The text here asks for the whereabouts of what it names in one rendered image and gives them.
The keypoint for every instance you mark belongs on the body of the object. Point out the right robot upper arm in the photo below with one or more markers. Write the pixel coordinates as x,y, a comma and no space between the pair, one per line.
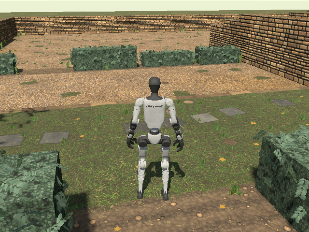
172,112

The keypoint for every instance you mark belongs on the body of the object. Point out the robot left hand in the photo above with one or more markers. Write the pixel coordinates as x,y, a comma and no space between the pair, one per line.
129,142

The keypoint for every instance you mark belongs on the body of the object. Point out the robot left forearm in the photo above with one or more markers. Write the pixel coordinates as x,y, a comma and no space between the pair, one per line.
131,129

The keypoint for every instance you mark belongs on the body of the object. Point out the robot left shin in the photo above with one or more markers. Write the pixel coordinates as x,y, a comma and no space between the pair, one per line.
140,176

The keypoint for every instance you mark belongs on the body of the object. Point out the robot right hand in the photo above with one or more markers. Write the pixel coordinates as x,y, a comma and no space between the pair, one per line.
181,144

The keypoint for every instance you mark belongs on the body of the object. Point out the robot right forearm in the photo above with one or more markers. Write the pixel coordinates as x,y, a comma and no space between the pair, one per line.
177,130

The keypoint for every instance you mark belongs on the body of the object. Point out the left robot upper arm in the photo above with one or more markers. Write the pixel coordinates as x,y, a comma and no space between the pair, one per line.
139,102

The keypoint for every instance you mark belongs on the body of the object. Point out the robot right foot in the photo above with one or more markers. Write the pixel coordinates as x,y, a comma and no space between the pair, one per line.
165,196

